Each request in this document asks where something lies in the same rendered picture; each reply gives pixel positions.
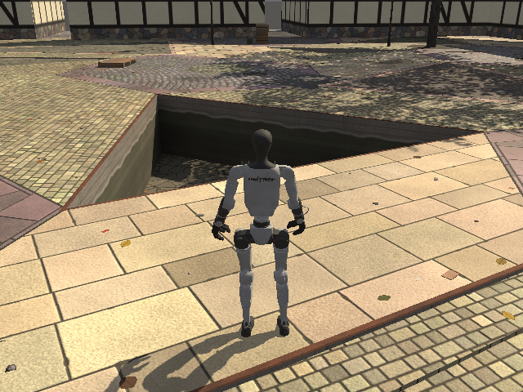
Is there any robot right upper arm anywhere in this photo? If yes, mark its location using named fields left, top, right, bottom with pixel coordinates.
left=279, top=165, right=300, bottom=210

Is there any left robot hand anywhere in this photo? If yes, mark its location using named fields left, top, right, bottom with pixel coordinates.
left=212, top=218, right=230, bottom=241

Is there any robot left foot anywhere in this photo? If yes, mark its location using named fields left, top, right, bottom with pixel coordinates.
left=241, top=316, right=254, bottom=337

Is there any right robot hand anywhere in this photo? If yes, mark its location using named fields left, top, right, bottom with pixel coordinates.
left=287, top=220, right=306, bottom=235

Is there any robot left forearm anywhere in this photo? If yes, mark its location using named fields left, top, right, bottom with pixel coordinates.
left=214, top=197, right=230, bottom=227

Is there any humanoid robot head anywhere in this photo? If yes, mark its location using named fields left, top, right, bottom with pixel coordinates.
left=248, top=129, right=276, bottom=169

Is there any robot right forearm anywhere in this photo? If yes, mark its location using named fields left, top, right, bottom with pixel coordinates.
left=292, top=197, right=305, bottom=224

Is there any robot left upper arm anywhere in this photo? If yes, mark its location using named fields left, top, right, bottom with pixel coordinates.
left=222, top=165, right=245, bottom=210

